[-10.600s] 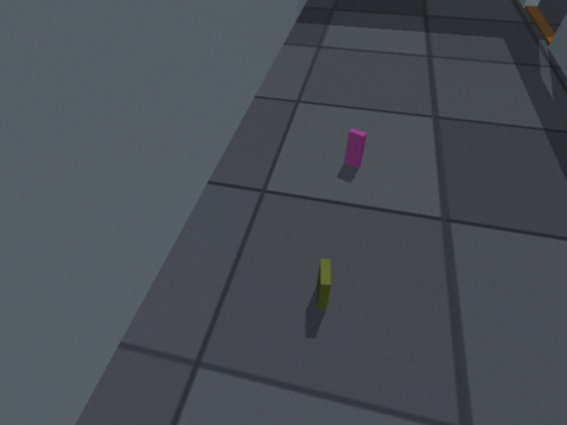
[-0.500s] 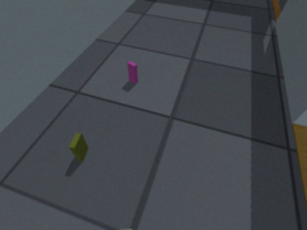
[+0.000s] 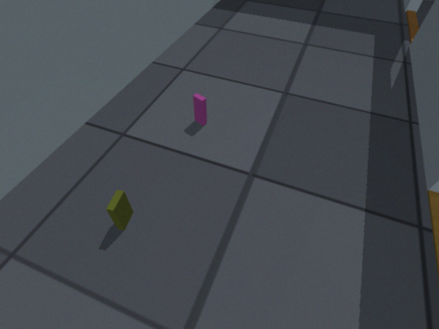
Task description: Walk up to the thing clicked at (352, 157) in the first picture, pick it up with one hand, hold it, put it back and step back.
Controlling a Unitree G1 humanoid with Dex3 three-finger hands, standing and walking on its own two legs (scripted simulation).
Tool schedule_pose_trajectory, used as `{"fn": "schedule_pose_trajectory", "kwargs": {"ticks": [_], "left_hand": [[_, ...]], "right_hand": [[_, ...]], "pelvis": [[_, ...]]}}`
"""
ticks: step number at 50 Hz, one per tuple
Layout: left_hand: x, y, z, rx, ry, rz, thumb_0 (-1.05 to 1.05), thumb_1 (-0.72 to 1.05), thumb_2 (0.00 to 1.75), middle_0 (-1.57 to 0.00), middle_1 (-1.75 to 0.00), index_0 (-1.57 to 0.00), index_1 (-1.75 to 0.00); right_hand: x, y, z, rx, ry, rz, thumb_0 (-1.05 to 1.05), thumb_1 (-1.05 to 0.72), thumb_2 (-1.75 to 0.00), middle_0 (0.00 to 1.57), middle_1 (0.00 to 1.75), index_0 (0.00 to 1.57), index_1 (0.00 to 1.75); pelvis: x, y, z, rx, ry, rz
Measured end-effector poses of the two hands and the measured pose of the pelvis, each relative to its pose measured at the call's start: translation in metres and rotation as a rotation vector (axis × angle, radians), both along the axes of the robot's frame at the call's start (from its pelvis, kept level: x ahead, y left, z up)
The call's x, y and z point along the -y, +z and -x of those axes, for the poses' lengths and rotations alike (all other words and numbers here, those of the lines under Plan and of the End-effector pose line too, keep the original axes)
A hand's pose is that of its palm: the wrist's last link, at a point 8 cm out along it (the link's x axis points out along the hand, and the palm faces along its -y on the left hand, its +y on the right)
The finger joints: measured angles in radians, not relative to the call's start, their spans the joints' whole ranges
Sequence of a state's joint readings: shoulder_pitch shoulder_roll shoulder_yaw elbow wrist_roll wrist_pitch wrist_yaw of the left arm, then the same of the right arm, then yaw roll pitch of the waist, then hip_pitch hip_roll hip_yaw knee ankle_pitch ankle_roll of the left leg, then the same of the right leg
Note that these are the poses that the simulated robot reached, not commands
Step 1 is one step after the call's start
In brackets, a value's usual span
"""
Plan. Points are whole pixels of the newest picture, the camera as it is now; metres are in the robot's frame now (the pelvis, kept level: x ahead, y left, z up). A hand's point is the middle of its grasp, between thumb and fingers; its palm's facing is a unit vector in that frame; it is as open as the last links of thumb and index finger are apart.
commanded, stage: walk up
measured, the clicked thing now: (200, 109) +1.51 +0.15 -0.66
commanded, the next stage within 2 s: stand in 0.48 s
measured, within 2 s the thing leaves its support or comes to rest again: neither
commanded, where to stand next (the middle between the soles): +0.06 -0.02 m, yaw -2 degrees
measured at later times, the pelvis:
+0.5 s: pelvis +0.01 +0.00 +0.01, yaw +2 degrees
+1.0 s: pelvis +0.01 -0.01 +0.02, yaw +0 degrees
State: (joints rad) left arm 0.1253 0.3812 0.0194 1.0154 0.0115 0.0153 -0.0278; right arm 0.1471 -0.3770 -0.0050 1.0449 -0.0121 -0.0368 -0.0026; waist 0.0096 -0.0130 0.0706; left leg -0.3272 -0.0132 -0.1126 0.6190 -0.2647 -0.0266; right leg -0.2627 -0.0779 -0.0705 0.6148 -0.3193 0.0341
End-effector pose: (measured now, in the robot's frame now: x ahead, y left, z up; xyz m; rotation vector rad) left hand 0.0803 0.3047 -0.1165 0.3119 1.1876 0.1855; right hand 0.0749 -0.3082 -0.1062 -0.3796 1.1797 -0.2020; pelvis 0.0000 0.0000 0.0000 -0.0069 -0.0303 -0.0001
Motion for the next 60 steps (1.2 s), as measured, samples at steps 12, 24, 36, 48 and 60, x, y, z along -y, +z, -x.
{"fn": "schedule_pose_trajectory", "kwargs": {"ticks": [12,24,36,48,60], "left_hand": [[0.003,0.006,-0.014,0.001,0.038,0.005,0.01,0.91,0.90,-0.21,-0.30,-0.20,-0.30],[0.000,0.007,-0.022,0.016,0.066,0.013,0.00,0.91,0.90,-0.21,-0.30,-0.20,-0.30],[0.007,0.010,-0.001,-0.052,0.060,0.004,0.00,0.91,0.90,-0.21,-0.30,-0.20,-0.30],[0.010,0.015,0.003,-0.065,0.049,-0.010,0.00,0.91,0.90,-0.21,-0.30,-0.20,-0.30],[0.015,0.015,-0.010,-0.042,0.031,-0.004,0.00,0.91,0.90,-0.21,-0.30,-0.20,-0.30]], "right_hand": [[0.002,0.003,-0.016,-0.031,0.012,0.002,0.01,-0.91,-0.89,0.21,0.30,0.21,0.30],[-0.001,0.011,-0.037,-0.003,0.030,0.016,0.01,-0.91,-0.89,0.21,0.30,0.21,0.30],[-0.011,0.011,-0.045,0.009,0.016,-0.044,0.01,-0.91,-0.89,0.21,0.30,0.20,0.30],[-0.007,0.007,-0.027,-0.031,-0.014,-0.059,0.01,-0.91,-0.89,0.21,0.30,0.20,0.30],[0.002,0.008,-0.013,-0.053,-0.045,-0.042,0.01,-0.91,-0.89,0.21,0.30,0.20,0.30]], "pelvis": [[0.003,0.007,-0.009,-0.008,0.024,0.004],[0.002,0.010,-0.013,-0.005,0.037,0.006],[0.005,0.017,-0.015,0.003,0.006,0.006],[0.009,0.019,-0.015,0.005,-0.002,0.001],[0.010,0.020,-0.017,0.007,-0.010,0.001]]}}
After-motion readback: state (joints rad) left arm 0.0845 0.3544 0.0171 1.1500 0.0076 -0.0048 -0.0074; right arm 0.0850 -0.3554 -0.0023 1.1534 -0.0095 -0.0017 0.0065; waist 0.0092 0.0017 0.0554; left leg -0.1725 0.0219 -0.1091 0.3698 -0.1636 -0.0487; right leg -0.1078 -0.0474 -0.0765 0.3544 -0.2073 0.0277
